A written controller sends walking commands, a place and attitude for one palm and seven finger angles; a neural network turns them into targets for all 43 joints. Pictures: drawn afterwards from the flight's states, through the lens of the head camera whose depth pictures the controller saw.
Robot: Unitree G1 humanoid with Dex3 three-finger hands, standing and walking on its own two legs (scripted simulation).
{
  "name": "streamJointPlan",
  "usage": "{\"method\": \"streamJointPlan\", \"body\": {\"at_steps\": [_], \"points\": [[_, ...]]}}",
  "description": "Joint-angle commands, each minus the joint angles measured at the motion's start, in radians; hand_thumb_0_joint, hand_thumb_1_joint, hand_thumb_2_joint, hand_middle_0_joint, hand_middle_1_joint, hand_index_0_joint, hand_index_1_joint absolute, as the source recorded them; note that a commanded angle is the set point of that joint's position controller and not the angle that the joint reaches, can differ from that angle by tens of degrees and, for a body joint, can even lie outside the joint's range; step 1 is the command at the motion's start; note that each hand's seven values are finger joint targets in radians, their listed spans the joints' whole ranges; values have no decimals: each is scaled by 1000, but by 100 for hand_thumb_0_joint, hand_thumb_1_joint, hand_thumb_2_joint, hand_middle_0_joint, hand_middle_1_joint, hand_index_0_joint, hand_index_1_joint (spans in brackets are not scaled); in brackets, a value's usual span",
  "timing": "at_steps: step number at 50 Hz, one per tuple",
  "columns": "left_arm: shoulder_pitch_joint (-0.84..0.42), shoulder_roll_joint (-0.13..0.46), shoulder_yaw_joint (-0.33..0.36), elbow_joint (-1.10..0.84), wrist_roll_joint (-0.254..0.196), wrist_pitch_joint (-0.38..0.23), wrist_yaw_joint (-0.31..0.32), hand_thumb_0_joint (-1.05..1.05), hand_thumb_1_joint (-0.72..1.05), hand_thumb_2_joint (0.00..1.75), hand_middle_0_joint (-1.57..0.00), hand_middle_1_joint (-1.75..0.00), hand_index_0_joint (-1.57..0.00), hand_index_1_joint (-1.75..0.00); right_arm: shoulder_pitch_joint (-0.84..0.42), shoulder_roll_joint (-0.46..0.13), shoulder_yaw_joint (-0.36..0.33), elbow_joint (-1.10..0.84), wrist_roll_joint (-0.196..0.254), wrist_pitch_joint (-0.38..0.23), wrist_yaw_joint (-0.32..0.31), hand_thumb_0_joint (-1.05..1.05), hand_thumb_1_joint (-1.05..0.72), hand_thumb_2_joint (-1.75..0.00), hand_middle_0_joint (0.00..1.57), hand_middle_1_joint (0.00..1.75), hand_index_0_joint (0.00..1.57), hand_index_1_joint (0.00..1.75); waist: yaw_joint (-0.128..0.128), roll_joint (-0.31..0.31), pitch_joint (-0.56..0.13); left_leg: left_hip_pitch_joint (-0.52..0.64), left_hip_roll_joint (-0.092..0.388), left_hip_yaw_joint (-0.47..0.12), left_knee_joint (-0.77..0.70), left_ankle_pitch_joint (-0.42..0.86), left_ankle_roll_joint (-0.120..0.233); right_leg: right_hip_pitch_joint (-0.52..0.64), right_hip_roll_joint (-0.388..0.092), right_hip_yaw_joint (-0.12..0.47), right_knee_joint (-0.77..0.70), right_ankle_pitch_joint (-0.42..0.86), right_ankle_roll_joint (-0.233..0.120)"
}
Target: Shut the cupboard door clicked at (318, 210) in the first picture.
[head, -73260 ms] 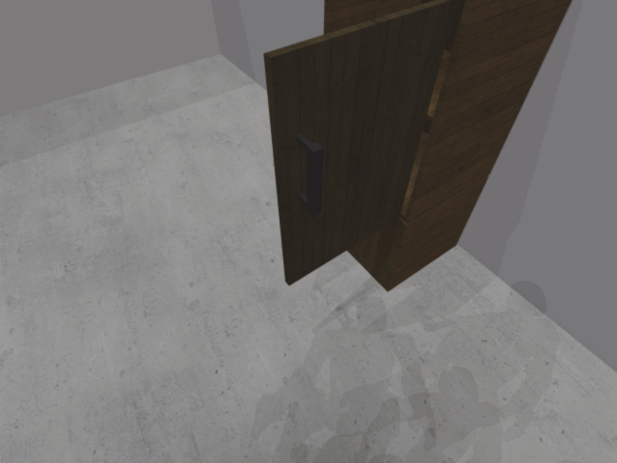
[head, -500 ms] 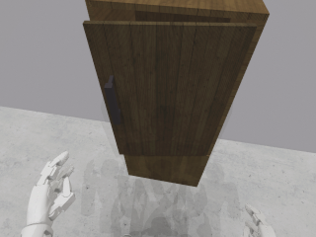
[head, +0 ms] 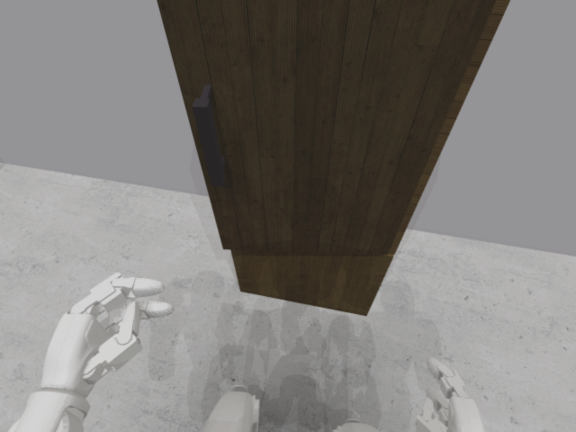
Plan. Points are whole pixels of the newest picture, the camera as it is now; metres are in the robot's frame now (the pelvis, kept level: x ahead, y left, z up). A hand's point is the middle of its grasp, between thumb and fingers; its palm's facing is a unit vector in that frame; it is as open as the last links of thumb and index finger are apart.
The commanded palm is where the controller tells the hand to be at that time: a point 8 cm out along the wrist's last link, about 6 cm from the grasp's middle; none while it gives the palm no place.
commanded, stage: raise the hand and make a fist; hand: left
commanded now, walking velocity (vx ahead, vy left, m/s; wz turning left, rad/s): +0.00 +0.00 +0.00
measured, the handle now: (213, 138) +0.52 +0.16 +0.11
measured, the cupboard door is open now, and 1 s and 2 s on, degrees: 10 10 10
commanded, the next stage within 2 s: bring the fist close to the handle in 1.20 s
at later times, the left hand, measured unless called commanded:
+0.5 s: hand (113, 327) +0.22 +0.21 +0.10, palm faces +0.04 -1.00 -0.04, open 3.1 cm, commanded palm +0.19 +0.27 +0.10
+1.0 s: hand (128, 308) +0.23 +0.20 +0.12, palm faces +0.02 -1.00 -0.04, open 3.1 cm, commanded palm +0.21 +0.25 +0.12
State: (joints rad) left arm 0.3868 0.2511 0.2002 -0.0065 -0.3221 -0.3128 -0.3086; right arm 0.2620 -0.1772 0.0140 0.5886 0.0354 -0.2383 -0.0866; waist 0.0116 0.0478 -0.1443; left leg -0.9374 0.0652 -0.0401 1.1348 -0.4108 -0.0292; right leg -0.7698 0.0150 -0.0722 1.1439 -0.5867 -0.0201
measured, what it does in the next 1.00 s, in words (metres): stands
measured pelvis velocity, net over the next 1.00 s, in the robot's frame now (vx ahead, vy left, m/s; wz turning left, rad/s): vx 0.01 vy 0.01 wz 0.01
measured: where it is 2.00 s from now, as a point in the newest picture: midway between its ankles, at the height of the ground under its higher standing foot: outside the picture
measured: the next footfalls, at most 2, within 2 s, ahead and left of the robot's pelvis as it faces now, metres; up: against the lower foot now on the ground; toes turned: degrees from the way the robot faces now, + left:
none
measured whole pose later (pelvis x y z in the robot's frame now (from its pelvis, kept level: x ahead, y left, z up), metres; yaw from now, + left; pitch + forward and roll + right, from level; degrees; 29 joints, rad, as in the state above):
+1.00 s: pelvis +0.01 +0.01 +0.04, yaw +1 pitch +7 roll -2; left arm 0.35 0.25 0.15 -0.05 -0.30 -0.26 -0.23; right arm 0.29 -0.25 0.04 0.54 0.04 -0.21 -0.07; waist 0.01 0.05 -0.10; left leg -0.70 0.05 -0.02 0.94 -0.35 -0.02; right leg -0.53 0.00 -0.06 0.93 -0.51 -0.01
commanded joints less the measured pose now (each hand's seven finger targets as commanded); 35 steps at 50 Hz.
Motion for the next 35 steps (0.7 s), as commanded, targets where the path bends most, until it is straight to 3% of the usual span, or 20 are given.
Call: {"method": "streamJointPlan", "body": {"at_steps": [1, 5, 8, 12, 15, 17, 18, 25, 26, 28, 35], "points": [[32, 107, 91, -228, -13, -91, 53, 0, 90, 90, -86, -102, -86, -102, -90, -144, -71, -184, -8, -61, 2, 0, -90, -90, 20, 30, 20, 30, 22, -37, -153, 251, -47, -4, -171, 123, 53, 19, 2, 51, -245, 204, 19], [19, 100, 57, -232, -8, -141, 52, 0, 90, 90, -93, -110, -93, -110, -78, -161, -70, -183, -9, -65, 6, 0, -90, -90, 20, 30, 20, 30, 6, -23, -134, 256, -47, -5, -179, 90, 53, -10, 7, 43, -242, 160, 11], [6, 102, 39, -269, -2, -149, 51, 0, 90, 90, -99, -116, -99, -116, -67, -172, -69, -191, -8, -66, 7, 0, -90, -90, 20, 30, 20, 30, 4, 0, -162, 291, -46, -11, -198, 87, 55, 1, 13, 29, -238, 162, 5], [10, 127, 49, -309, 10, -124, 69, 0, 90, 90, -106, -124, -106, -124, -62, -176, -66, -198, -9, -55, 6, 0, -90, -90, 20, 30, 20, 30, 6, 26, -172, 335, -44, -20, -227, 99, 56, 23, 22, 12, -243, 198, 1], [-1, 102, 19, -343, 18, -102, 89, 0, 90, 90, -112, -130, -112, -130, -66, -173, -58, -210, -6, -43, 9, 0, -90, -90, 20, 30, 20, 30, 0, 60, -150, 371, -42, -27, -262, 77, 50, 27, 23, -2, -255, 194, 0], [4, 123, 42, -325, 27, -82, 102, 0, 90, 90, -115, -134, -115, -134, -60, -176, -57, -211, -9, -32, 9, 0, -90, -90, 20, 30, 20, 30, 2, 28, -144, 371, -42, -31, -270, 84, 51, 48, 29, -7, -264, 205, -1], [7, 94, 15, -337, 28, -77, 101, 0, 90, 90, -117, -136, -117, -136, -63, -174, -55, -221, -7, -29, 11, 0, -90, -90, 20, 30, 20, 30, -3, 32, -145, 384, -41, -28, -275, 86, 50, 46, 28, -11, -265, 209, 1], [-49, 103, 8, -306, 26, -34, 89, 0, 90, 90, -130, -150, -130, -150, -63, -175, -35, -240, -4, -7, 14, 0, -90, -90, 20, 30, 20, 30, -10, 32, -86, 387, -45, -23, -302, 48, 48, 72, 28, -2, -316, 188, 2], [-64, 112, 19, -303, 22, -32, 87, 0, 90, 90, -130, -150, -130, -150, -62, -176, -32, -242, -6, -7, 14, 0, -90, -90, 20, 30, 20, 30, -8, 14, -90, 387, -45, -26, -306, 43, 47, 80, 28, -3, -320, 182, 2], [-82, 118, 16, -335, 25, -34, 84, 0, 90, 90, -130, -150, -130, -150, -63, -175, -29, -243, -5, -10, 14, 0, -90, -90, 20, 30, 20, 30, -4, 60, -115, 413, -48, -21, -309, 69, 49, 103, 25, 2, -324, 201, -2], [-114, 122, 17, -301, 20, -11, 84, 0, 90, 90, -130, -150, -130, -150, -67, -177, -19, -233, 0, -19, 13, 0, -90, -90, 20, 30, 20, 30, -8, 19, -67, 421, -48, -23, -341, 37, 48, 117, 24, 6, -366, 173, 4]]}}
